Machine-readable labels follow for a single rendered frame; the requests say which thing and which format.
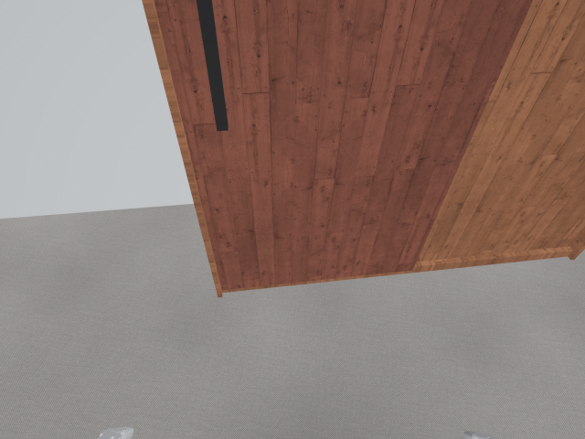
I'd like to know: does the wardrobe door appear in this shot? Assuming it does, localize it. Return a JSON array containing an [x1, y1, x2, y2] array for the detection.
[[417, 0, 585, 262], [154, 0, 533, 290]]

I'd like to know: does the handle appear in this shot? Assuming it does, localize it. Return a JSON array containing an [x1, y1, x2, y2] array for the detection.
[[197, 0, 229, 131]]

